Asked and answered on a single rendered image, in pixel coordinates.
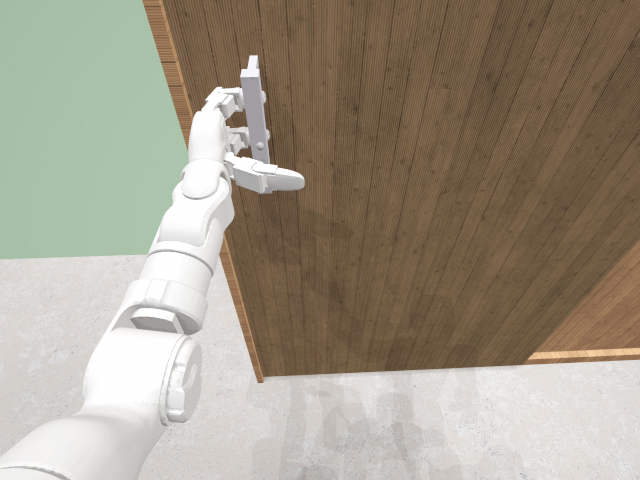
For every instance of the robot left forearm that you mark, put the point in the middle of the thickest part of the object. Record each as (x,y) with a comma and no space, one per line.
(169,295)

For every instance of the robot left upper arm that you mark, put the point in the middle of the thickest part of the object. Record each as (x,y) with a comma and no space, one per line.
(140,382)

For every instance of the wardrobe door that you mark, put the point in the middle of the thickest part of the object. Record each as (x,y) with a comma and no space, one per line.
(471,168)
(609,317)

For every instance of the left robot hand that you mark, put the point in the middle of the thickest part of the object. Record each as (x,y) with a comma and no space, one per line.
(211,139)

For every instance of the handle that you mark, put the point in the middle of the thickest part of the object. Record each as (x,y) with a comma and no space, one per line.
(254,108)

